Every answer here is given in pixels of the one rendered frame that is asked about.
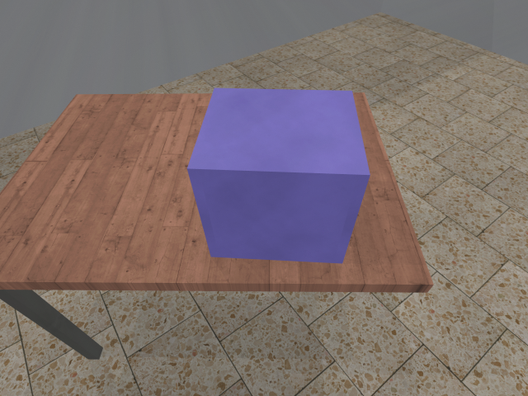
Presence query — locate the table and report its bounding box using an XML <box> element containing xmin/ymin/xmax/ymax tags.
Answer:
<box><xmin>0</xmin><ymin>92</ymin><xmax>434</xmax><ymax>360</ymax></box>

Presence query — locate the carton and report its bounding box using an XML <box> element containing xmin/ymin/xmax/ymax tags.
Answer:
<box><xmin>187</xmin><ymin>88</ymin><xmax>370</xmax><ymax>263</ymax></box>

